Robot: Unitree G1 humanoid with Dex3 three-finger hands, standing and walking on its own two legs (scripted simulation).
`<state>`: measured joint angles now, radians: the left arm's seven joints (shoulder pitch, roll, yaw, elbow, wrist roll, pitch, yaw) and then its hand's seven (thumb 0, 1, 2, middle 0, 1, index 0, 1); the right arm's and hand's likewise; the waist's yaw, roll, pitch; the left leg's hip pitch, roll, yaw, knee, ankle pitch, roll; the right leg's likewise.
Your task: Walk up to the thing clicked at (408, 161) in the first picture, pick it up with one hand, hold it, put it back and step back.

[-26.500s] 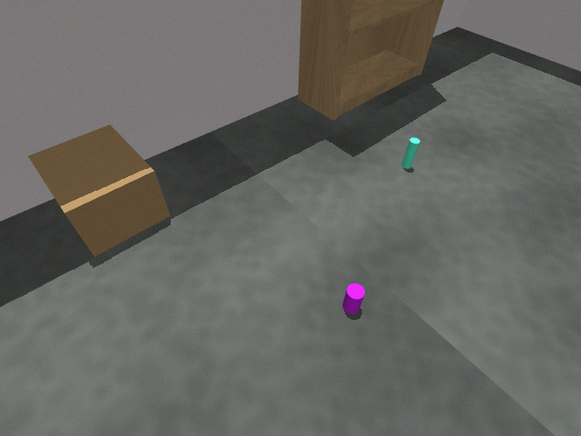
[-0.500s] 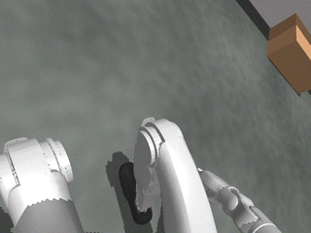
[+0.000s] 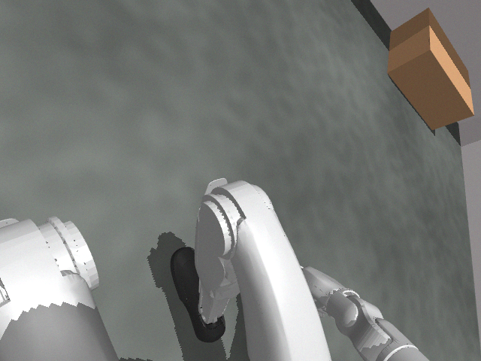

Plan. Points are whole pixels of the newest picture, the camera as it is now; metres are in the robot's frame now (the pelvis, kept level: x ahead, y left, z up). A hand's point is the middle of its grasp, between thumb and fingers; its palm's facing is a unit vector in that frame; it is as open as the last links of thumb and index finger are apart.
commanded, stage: close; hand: left
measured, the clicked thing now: out of the picture +0.45 +0.31 -0.19
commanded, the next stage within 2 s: settle in 0.36 s
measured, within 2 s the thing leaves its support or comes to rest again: leaves its support in 0.84 s
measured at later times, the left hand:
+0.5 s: hand out of the picture +0.44 +0.31 -0.16, palm faces +0.44 -0.90 +0.00, open 7.6 cm
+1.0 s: hand out of the picture +0.43 +0.33 -0.11, palm faces +0.44 -0.90 +0.00, open 7.1 cm
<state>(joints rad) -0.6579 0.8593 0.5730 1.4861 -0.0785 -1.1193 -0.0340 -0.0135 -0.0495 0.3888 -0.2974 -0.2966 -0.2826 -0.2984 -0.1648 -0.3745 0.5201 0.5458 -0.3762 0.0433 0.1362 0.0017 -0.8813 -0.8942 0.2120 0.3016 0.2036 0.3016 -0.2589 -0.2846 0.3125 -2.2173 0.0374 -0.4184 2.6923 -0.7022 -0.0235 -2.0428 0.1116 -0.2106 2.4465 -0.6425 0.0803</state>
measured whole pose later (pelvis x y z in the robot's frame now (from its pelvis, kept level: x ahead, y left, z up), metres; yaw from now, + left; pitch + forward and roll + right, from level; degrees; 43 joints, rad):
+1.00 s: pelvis +0.00 +0.00 +0.02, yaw +1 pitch +14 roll -17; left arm -0.65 0.79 0.55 1.20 -0.05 -0.93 -0.02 0.05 -0.05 1.15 -0.89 -1.12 -0.89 -1.12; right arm -0.11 -0.35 0.43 0.56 -0.33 0.08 0.14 0.00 -0.89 -0.90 0.21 0.30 0.20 0.30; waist -0.22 -0.24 0.25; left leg -2.23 0.04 -0.39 2.63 -0.69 -0.03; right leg -2.05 0.09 -0.21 2.41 -0.64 0.07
